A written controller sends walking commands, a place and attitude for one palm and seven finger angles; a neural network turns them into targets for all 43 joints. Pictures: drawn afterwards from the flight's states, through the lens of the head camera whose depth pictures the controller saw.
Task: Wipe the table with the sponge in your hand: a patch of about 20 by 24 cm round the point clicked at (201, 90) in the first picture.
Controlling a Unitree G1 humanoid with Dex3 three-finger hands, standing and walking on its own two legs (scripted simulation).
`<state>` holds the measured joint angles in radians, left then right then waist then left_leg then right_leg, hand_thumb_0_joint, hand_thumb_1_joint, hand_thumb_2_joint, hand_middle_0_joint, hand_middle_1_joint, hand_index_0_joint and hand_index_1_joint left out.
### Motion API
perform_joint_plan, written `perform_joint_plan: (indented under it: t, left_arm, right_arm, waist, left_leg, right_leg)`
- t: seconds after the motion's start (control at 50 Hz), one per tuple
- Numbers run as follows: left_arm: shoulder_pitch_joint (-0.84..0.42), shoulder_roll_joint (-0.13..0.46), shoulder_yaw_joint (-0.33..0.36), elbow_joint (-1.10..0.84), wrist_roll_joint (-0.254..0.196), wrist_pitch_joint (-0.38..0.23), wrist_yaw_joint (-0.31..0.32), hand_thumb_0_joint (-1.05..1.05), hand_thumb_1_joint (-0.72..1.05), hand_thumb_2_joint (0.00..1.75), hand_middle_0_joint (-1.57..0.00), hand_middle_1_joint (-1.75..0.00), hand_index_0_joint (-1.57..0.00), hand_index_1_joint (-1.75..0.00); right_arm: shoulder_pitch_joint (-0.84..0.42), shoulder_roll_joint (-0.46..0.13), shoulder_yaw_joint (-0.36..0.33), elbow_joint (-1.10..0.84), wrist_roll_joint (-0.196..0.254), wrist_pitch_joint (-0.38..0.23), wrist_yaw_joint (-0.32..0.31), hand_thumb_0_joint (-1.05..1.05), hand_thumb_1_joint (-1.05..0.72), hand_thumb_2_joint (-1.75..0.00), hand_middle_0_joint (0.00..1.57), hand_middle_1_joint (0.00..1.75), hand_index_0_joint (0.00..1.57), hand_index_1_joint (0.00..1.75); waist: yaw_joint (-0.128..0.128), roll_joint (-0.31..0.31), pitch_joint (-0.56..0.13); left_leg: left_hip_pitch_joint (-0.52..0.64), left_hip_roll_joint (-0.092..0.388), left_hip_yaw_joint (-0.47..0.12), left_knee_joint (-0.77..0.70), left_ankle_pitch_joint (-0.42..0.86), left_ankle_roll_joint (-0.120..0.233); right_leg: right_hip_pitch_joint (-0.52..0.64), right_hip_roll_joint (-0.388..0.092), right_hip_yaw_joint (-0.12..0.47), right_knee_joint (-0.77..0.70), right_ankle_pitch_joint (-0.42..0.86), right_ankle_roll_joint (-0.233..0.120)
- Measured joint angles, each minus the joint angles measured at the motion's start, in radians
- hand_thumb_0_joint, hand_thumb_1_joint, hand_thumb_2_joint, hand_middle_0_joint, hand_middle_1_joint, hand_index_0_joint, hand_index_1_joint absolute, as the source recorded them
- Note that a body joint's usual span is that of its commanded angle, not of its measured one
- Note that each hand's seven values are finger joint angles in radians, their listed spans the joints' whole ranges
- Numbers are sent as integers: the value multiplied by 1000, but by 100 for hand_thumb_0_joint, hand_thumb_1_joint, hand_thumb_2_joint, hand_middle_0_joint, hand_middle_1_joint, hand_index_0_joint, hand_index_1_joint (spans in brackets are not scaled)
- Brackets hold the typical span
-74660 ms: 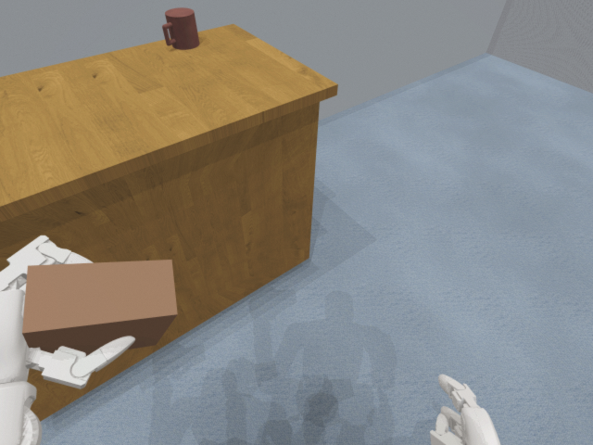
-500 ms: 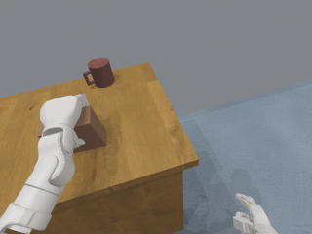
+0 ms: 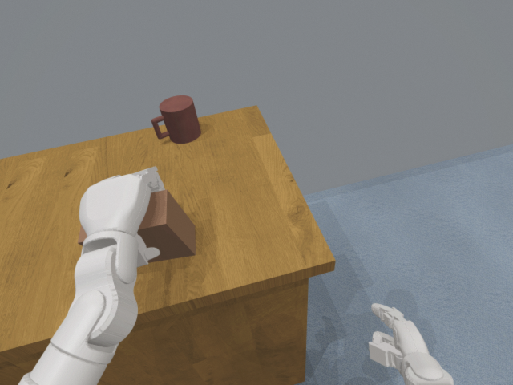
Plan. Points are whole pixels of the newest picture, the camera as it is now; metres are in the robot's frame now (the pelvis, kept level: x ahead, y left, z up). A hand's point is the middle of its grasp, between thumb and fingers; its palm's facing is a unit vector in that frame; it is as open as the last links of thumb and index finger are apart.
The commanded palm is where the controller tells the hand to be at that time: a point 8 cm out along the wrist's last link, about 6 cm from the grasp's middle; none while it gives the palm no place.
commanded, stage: slide across to the third lane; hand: left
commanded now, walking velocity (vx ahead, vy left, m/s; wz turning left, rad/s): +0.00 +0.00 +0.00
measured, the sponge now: (149, 238) +0.30 +0.22 +0.10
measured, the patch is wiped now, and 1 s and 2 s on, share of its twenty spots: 0.65 0.80 0.95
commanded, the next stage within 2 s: wipe forward along the third lane in 0.54 s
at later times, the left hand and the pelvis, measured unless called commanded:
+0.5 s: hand (175, 216) +0.30 +0.16 +0.16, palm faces +0.14 -0.14 -0.98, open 9.8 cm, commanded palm +0.27 +0.16 +0.21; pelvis -0.02 -0.02 +0.00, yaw +0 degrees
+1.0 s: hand (190, 198) +0.34 +0.15 +0.15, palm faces +0.06 -0.07 -1.00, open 9.8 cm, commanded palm +0.31 +0.16 +0.19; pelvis -0.02 -0.04 +0.00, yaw -1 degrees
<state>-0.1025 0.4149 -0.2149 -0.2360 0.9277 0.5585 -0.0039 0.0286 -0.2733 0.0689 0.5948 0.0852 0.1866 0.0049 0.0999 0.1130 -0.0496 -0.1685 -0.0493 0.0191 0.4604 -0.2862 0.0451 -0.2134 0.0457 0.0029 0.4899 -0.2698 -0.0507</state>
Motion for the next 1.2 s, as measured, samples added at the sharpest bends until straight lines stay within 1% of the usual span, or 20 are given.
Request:
perform_joint_plan:
  t: [0.2,0.32,0.4,0.5,0.7,0.82,0.96,1.08,1.2]
  left_arm:
    - [-53,-3,-61,29,-1,32,-27,1,-49,105,-68,-146,-76,-138]
    - [-96,0,-83,69,-15,40,-41,1,-50,105,-69,-145,-77,-136]
    - [-122,-8,-100,81,-26,42,-49,1,-50,105,-70,-144,-78,-135]
    - [-159,-23,-125,115,-35,36,-48,1,-51,105,-71,-143,-79,-134]
    - [-211,-45,-141,202,-30,47,-33,0,-51,105,-72,-143,-80,-134]
    - [-269,-48,-131,298,-33,55,-37,0,-51,106,-73,-142,-81,-133]
    - [-359,-45,-114,442,-16,60,-58,0,-52,106,-73,-141,-82,-132]
    - [-374,-33,-78,493,-19,17,-68,0,-52,106,-74,-141,-82,-132]
    - [-391,-29,-63,534,-20,-22,-60,0,-53,106,-74,-141,-82,-132]
  right_arm:
    - [7,-9,-10,27,-2,2,-3,1,-90,-90,20,30,20,30]
    - [-4,-5,-8,36,-2,-1,-6,1,-90,-90,20,30,20,30]
    - [-11,-4,-10,38,-3,-6,-3,1,-90,-90,20,30,20,30]
    - [-22,1,-6,46,-2,-7,-8,1,-90,-90,20,30,20,30]
    - [-24,2,-7,55,-1,-4,-8,1,-90,-90,20,30,20,30]
    - [-20,-5,-2,72,1,-3,-27,1,-90,-90,20,30,20,30]
    - [-1,-18,-5,82,4,-14,-40,1,-90,-90,20,30,20,30]
    - [32,-31,-16,82,2,-25,-46,1,-90,-90,20,30,20,30]
    - [58,-38,-23,95,2,-29,-54,1,-90,-90,20,30,20,30]
  waist:
    - [-4,6,6]
    - [-9,6,14]
    - [-9,8,17]
    - [-11,6,20]
    - [-20,6,16]
    - [-28,1,13]
    - [-48,-3,6]
    - [-61,-2,-3]
    - [-61,-5,-7]
  left_leg:
    - [20,0,-2,-11,13,-4]
    - [33,5,-1,-26,26,-10]
    - [40,7,-2,-36,35,-14]
    - [48,11,-4,-48,46,-20]
    - [51,24,-4,-59,56,-33]
    - [45,29,-6,-59,59,-38]
    - [27,35,-5,-58,60,-41]
    - [15,39,-3,-50,53,-38]
    - [4,41,-8,-42,48,-37]
  right_leg:
    - [17,0,-2,-4,8,-5]
    - [26,4,-1,-13,20,-10]
    - [33,7,-2,-21,28,-15]
    - [39,11,-4,-30,37,-20]
    - [41,23,-4,-43,50,-33]
    - [35,29,-6,-43,52,-40]
    - [16,35,-6,-41,54,-48]
    - [3,40,-5,-34,49,-52]
    - [-5,42,-9,-30,45,-56]
